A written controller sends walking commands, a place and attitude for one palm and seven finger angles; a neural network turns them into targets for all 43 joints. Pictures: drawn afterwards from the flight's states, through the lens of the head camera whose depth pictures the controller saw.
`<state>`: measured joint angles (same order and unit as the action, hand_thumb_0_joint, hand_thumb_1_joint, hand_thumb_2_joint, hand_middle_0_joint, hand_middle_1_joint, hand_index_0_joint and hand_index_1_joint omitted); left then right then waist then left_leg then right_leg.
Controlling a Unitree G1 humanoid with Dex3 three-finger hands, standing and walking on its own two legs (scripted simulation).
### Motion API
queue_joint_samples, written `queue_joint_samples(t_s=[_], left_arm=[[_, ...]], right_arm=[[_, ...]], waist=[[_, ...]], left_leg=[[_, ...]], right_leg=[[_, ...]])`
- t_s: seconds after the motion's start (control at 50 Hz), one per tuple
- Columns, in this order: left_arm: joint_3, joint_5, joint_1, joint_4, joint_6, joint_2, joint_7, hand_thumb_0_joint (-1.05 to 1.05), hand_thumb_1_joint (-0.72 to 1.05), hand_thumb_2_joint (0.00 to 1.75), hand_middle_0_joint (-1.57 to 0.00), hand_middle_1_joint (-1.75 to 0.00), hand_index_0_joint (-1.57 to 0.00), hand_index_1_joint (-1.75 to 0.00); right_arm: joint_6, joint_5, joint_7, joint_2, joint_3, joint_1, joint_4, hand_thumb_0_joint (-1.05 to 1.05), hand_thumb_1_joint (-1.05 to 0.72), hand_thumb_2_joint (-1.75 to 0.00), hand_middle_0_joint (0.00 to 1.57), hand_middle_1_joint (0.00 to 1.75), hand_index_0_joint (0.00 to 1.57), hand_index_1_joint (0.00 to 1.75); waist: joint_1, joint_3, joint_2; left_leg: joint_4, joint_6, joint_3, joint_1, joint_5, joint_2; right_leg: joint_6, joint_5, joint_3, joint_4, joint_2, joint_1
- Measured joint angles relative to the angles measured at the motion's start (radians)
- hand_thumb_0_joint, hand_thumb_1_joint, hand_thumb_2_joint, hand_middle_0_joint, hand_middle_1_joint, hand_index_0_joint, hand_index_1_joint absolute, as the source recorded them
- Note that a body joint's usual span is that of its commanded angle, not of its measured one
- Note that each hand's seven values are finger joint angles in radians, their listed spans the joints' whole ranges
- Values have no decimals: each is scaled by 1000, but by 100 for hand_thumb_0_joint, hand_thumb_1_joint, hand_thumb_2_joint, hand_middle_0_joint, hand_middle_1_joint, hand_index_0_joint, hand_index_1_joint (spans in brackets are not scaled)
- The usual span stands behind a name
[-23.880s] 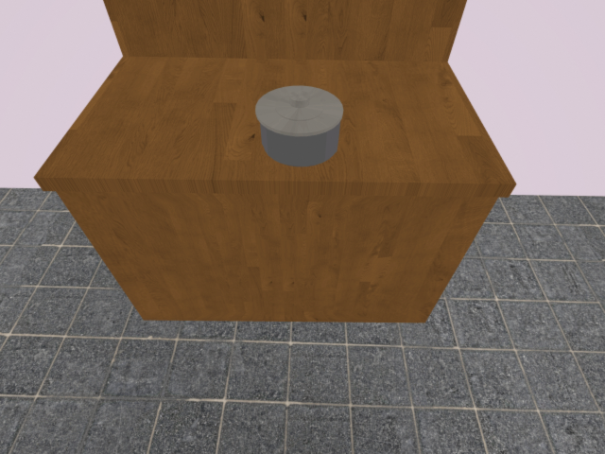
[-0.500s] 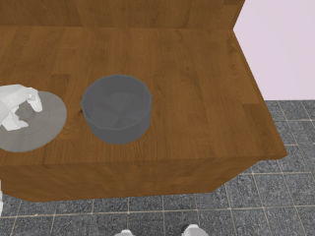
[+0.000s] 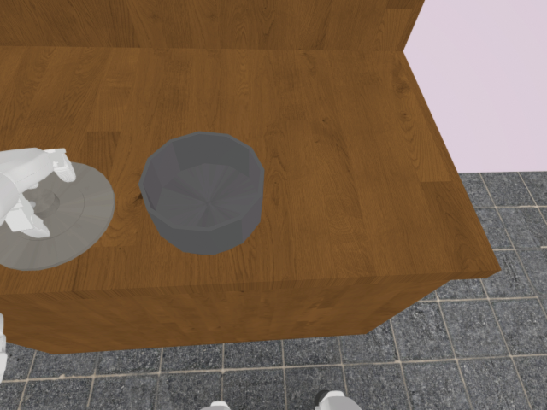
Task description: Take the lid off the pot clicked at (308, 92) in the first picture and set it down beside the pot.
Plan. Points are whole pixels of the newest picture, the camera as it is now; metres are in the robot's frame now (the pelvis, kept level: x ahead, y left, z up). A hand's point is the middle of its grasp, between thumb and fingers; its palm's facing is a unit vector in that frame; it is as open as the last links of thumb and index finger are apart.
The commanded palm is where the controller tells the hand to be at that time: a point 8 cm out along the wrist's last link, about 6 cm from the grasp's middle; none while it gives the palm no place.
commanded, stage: open the fingers wide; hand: left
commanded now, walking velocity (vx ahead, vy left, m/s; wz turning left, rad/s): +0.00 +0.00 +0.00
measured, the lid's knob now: (41, 203) +0.42 +0.35 +0.01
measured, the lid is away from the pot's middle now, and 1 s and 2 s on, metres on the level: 0.25 0.25 0.25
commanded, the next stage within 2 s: raise the empty hand in 0.06 s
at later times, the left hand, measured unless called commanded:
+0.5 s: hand (18, 196) +0.40 +0.35 +0.06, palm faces -0.43 -0.10 -0.90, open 11.0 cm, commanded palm +0.42 +0.34 +0.12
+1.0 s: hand out of the picture +0.41 +0.34 +0.12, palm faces -0.39 -0.09 -0.92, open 11.0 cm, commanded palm +0.42 +0.34 +0.18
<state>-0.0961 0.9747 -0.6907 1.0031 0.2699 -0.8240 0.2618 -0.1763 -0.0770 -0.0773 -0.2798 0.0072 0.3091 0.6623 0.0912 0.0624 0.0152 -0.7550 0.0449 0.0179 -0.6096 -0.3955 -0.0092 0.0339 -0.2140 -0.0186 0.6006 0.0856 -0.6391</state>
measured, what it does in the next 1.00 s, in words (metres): stands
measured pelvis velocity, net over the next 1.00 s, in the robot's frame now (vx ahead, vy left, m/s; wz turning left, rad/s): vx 0.01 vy -0.01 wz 0.03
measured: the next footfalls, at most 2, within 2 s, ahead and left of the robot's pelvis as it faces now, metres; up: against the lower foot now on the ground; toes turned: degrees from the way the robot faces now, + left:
none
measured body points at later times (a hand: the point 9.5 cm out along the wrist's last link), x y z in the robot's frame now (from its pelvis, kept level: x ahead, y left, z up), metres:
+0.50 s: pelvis +0.01 +0.00 +0.01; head +0.08 +0.01 +0.45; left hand +0.41 +0.35 +0.11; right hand +0.08 -0.27 -0.11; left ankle -0.02 +0.09 -0.71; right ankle +0.04 -0.20 -0.71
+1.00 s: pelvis +0.01 -0.01 +0.02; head +0.07 -0.01 +0.46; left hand +0.42 +0.34 +0.17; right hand +0.09 -0.28 -0.11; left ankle -0.02 +0.09 -0.71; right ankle +0.04 -0.20 -0.71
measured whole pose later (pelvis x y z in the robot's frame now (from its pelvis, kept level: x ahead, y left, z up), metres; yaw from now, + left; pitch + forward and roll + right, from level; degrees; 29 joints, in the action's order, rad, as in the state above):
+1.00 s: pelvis +0.01 -0.01 +0.02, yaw +2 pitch +9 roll -2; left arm -0.06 0.93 -0.75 0.90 0.20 -0.83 0.36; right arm -0.17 -0.09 -0.08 -0.29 0.02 0.27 0.66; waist 0.06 0.03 0.03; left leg -0.59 0.03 0.00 -0.41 -0.34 0.00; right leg 0.05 -0.18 0.01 0.47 0.09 -0.44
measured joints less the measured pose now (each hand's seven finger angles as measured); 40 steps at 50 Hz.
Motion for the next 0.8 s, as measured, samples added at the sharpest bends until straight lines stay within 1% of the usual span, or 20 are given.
queue_joint_samples(t_s=[0.08,0.14,0.2,0.28,0.36,0.4,0.48,0.58,0.64,0.7,0.76,0.8], left_arm=[[-1,3,3,-9,-4,5,-5,1,8,48,-32,-97,-31,-96],[-7,-3,17,-21,-2,13,-12,0,7,49,-32,-96,-31,-95],[1,-4,25,-27,-7,23,-17,0,7,49,-31,-95,-31,-95],[-13,1,43,-53,-6,30,-22,0,6,50,-31,-95,-31,-95],[-12,-11,41,-53,-18,26,-28,0,6,51,-32,-94,-31,-94],[2,-16,33,-48,-30,23,-21,0,6,51,-31,-94,-31,-94],[27,-22,19,-60,-43,26,11,0,6,51,-32,-94,-31,-94],[32,-30,5,-82,-39,27,38,0,6,51,-32,-94,-32,-94],[22,-39,-1,-81,-36,24,43,0,6,51,-32,-94,-32,-94],[28,-35,-7,-89,-45,22,51,0,6,51,-32,-94,-32,-94],[24,-41,-10,-90,-46,20,58,0,6,51,-32,-94,-32,-94],[35,-42,-23,-82,-56,18,67,0,6,51,-32,-94,-32,-94]], right_arm=[[-3,1,3,1,0,-2,1,0,-90,-90,21,30,20,30],[-5,1,6,3,-3,-4,1,0,-90,-90,21,30,20,30],[-9,1,10,4,-6,-7,2,0,-90,-90,21,30,20,30],[-12,1,9,7,-5,-15,1,0,-90,-90,21,30,20,30],[-8,-4,10,9,-2,-20,0,1,-91,-90,21,30,20,30],[-5,-7,11,7,-1,-21,-2,1,-91,-90,21,30,20,30],[0,-10,8,4,1,-26,-1,1,-91,-90,21,30,20,30],[9,-10,-3,2,1,-33,1,1,-91,-90,21,30,20,30],[10,-11,-1,2,5,-39,1,1,-91,-90,21,30,20,30],[10,-12,2,1,3,-40,-3,1,-91,-90,21,30,20,30],[10,-13,3,-1,6,-42,-4,1,-91,-90,21,30,20,30],[11,-15,2,-2,8,-43,-3,1,-91,-90,21,30,20,30]], waist=[[-2,0,1],[-4,2,3],[-8,4,5],[-9,3,6],[-13,3,6],[-17,2,7],[-27,-5,9],[-32,-11,12],[-32,-10,11],[-31,-13,13],[-32,-16,15],[-34,-20,15]], left_leg=[[4,1,1,4,0,1],[10,1,1,12,1,1],[15,1,2,20,1,2],[28,0,1,40,4,2],[42,0,0,62,9,3],[50,-1,-2,72,11,4],[66,-1,-6,93,19,7],[88,-2,-11,118,29,10],[101,-3,-9,133,33,10],[113,-5,-11,146,39,10],[126,-6,-11,160,43,11],[132,-7,-12,166,46,11]], right_leg=[[0,0,-1,-4,0,4],[0,1,-1,-9,1,11],[2,1,-2,-13,2,19],[3,4,0,-24,2,38],[7,7,2,-38,3,61],[5,8,4,-44,4,71],[4,12,8,-59,7,94],[2,18,14,-79,10,121],[7,22,13,-88,10,133],[6,25,15,-98,10,146],[10,28,15,-107,11,158],[12,30,16,-112,11,165]])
